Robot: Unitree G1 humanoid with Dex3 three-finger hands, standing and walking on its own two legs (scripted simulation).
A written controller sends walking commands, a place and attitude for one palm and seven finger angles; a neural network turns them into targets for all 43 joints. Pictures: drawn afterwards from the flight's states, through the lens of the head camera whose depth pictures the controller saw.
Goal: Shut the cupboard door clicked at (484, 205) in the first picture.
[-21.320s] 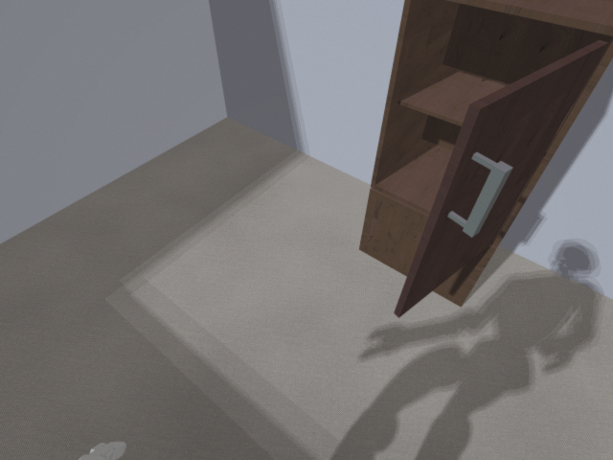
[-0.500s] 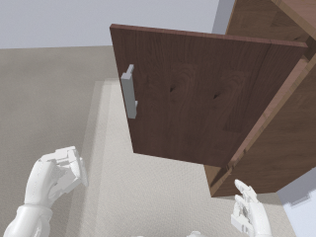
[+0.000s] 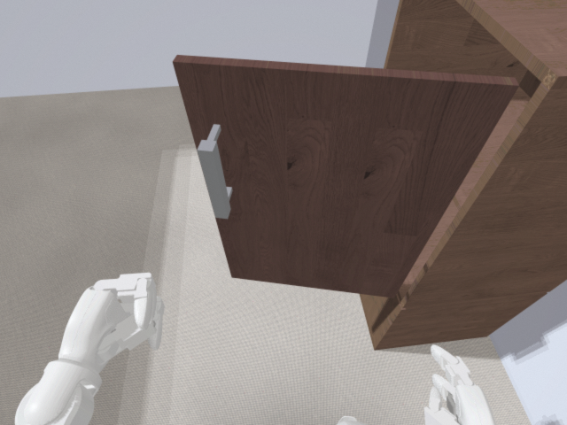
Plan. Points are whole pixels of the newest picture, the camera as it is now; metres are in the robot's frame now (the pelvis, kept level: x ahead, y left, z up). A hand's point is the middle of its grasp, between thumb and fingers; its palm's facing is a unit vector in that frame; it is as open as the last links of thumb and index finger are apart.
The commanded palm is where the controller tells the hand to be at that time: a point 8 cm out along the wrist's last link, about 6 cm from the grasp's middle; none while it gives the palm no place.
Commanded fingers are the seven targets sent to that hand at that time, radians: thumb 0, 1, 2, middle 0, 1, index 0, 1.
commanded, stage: raise the hand and make a fist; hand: left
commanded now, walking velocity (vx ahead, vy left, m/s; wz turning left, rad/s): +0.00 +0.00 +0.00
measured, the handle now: (219, 173) +0.47 +0.14 +0.08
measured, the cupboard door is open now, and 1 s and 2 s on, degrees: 76 76 76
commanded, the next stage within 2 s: bring the fist close to the handle in 0.14 s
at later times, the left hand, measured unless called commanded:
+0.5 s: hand (160, 297) +0.25 +0.17 +0.09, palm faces -0.07 -1.00 -0.05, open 3.1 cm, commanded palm +0.23 +0.22 +0.08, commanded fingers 0.00 0.90 0.90 -1.30 -1.50 -1.30 -1.50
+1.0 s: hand (218, 253) +0.32 +0.11 +0.08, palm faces -0.13 -0.99 -0.03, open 3.1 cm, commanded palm +0.31 +0.18 +0.08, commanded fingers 0.00 0.90 0.90 -1.30 -1.50 -1.30 -1.50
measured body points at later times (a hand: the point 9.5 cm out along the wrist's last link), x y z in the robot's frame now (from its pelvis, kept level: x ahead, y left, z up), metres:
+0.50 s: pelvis -0.02 -0.01 +0.00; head +0.02 -0.02 +0.45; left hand +0.25 +0.22 +0.10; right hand +0.16 -0.23 -0.08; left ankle -0.04 +0.09 -0.70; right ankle +0.04 -0.11 -0.70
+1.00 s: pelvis +0.00 -0.01 +0.00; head +0.05 -0.02 +0.45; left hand +0.32 +0.17 +0.08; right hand +0.15 -0.24 -0.09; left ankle -0.04 +0.09 -0.70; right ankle +0.04 -0.11 -0.70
